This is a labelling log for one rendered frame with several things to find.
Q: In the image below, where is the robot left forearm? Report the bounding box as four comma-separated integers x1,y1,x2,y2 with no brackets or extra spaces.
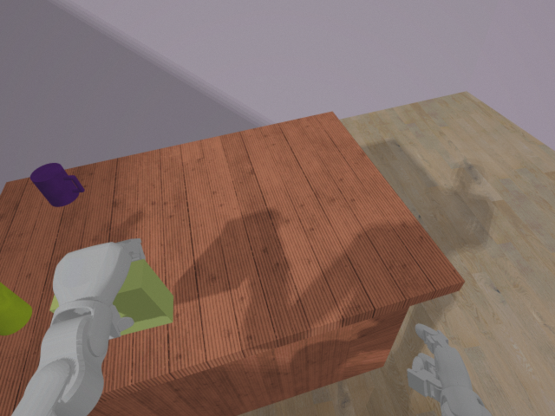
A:
11,300,113,416

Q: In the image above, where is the sponge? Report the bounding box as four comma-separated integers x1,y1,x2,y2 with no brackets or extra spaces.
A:
49,259,173,335

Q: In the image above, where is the table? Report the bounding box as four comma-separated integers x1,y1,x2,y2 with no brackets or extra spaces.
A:
0,111,465,416

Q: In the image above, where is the left robot hand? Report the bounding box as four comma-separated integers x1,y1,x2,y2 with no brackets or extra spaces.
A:
53,238,146,340

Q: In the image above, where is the right robot hand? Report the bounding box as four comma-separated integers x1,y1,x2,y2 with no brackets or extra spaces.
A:
407,323,473,402

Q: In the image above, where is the robot right forearm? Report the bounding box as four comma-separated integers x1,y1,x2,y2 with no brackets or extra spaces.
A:
440,386,492,416

